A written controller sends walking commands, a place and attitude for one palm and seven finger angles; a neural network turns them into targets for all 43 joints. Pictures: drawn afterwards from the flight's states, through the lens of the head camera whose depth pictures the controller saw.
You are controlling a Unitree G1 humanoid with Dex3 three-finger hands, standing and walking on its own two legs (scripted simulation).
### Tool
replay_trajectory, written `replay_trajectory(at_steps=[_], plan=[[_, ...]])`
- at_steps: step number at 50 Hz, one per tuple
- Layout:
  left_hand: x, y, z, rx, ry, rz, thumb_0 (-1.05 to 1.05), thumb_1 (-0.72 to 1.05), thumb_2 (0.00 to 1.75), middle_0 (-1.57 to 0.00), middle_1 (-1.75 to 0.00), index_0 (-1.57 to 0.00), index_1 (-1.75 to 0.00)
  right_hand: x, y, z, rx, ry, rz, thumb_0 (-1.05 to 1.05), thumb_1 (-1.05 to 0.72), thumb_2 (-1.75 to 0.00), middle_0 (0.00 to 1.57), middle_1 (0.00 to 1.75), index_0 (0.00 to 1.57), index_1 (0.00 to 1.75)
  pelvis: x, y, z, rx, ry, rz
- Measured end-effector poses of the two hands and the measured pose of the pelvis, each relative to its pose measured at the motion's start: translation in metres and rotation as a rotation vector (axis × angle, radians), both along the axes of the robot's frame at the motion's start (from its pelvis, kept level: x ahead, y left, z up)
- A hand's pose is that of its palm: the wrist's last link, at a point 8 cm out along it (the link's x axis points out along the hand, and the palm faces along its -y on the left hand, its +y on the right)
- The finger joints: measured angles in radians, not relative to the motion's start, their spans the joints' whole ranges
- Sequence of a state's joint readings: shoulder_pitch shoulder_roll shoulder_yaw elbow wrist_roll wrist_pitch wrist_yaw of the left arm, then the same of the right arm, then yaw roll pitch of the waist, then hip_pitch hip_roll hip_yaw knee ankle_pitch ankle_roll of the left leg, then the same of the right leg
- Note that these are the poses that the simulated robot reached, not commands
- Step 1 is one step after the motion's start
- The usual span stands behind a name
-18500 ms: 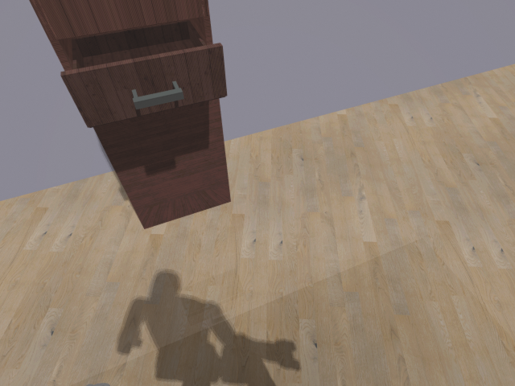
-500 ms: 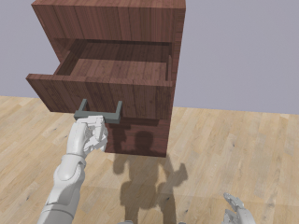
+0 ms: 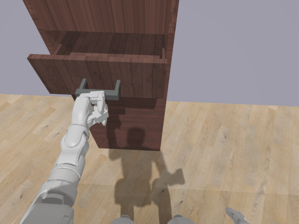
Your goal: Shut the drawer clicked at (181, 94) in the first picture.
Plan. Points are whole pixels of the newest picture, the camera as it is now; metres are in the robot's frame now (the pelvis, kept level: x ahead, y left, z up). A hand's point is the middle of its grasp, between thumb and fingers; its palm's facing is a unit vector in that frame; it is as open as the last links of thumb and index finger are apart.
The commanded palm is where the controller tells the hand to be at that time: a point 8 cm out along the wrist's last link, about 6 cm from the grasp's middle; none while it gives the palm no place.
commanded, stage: push the drawer shut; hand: left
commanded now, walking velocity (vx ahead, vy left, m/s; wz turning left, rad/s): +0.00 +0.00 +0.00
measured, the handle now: (99, 88) +0.47 +0.16 +0.08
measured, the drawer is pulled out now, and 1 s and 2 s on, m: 0.14 0.00 0.00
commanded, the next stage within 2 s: pull the fist back off the drawer in 1.50 s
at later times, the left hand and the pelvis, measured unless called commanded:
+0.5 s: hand (109, 92) +0.47 +0.13 +0.07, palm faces -0.05 -1.00 -0.03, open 3.0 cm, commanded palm +0.47 +0.17 +0.08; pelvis +0.00 +0.01 -0.01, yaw -1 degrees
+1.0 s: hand (113, 77) +0.53 +0.12 +0.07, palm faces -0.04 -1.00 -0.04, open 3.0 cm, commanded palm +0.53 +0.17 +0.08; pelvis +0.01 +0.01 -0.02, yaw -1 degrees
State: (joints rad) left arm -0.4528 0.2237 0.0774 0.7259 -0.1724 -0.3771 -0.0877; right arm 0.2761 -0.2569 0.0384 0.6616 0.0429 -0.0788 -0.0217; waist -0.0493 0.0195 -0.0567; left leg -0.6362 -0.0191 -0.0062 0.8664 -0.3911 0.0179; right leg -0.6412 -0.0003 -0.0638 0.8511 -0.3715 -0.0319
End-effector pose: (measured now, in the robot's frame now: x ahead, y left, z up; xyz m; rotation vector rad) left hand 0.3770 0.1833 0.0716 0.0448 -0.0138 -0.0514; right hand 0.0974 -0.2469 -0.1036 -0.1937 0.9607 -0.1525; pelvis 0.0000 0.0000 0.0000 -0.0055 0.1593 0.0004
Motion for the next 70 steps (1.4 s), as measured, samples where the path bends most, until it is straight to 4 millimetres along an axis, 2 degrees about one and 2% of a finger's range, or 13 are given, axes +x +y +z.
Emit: replay_trajectory(at_steps=[18,41,52,70], plan=[[0.052,0.000,0.001,-0.008,0.011,0.003,0.00,0.80,0.99,-1.40,-1.60,-1.40,-1.60,-0.051,-0.003,-0.011,-0.016,0.149,-0.061,0.01,-0.91,-0.90,0.20,0.30,0.20,0.30,-0.001,0.005,-0.005,-0.005,0.057,-0.013],[0.110,-0.009,0.001,-0.008,0.029,0.017,-0.01,0.84,1.02,-1.40,-1.60,-1.40,-1.60,-0.086,-0.003,-0.018,-0.028,0.289,-0.092,0.01,-0.91,-0.90,0.20,0.30,0.20,0.30,0.004,0.007,-0.015,-0.015,0.144,-0.015],[0.137,-0.005,0.003,-0.008,0.046,0.013,-0.01,0.80,0.99,-1.40,-1.60,-1.40,-1.60,-0.105,-0.004,-0.015,-0.041,0.350,-0.125,0.01,-0.91,-0.90,0.20,0.30,0.20,0.30,0.007,0.006,-0.018,-0.022,0.180,-0.019],[0.144,0.008,0.002,-0.007,0.050,0.014,-0.03,0.63,0.98,-1.40,-1.60,-1.40,-1.60,-0.124,0.001,-0.012,-0.076,0.391,-0.120,0.01,-0.91,-0.90,0.20,0.30,0.20,0.30,-0.001,0.013,-0.022,-0.043,0.208,-0.002]])
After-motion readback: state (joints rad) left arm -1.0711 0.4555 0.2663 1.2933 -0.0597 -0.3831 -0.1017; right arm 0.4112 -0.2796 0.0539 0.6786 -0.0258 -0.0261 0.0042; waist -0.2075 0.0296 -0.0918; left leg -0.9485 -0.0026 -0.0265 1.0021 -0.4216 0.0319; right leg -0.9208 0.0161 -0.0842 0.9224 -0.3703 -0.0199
